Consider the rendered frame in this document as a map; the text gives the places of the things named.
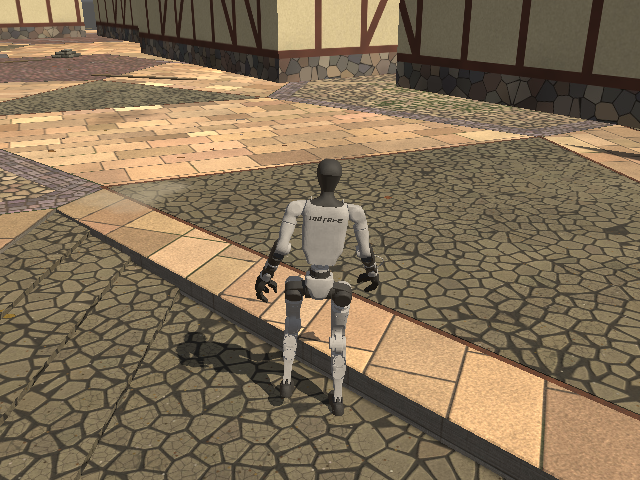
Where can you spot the right robot upper arm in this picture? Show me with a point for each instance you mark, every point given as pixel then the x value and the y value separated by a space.
pixel 357 215

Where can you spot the robot torso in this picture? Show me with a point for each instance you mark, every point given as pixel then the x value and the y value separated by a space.
pixel 323 236

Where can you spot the robot left forearm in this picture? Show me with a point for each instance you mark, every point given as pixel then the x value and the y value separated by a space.
pixel 271 264

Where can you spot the right robot shin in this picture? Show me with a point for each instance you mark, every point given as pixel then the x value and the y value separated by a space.
pixel 338 368

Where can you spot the left robot upper arm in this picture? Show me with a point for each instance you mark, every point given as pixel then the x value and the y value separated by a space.
pixel 293 210

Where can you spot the left robot hand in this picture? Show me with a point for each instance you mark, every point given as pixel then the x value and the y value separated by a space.
pixel 260 286

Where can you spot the robot right forearm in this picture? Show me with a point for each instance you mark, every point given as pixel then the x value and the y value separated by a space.
pixel 370 264

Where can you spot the right robot hand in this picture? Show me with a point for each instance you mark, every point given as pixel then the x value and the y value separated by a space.
pixel 375 281

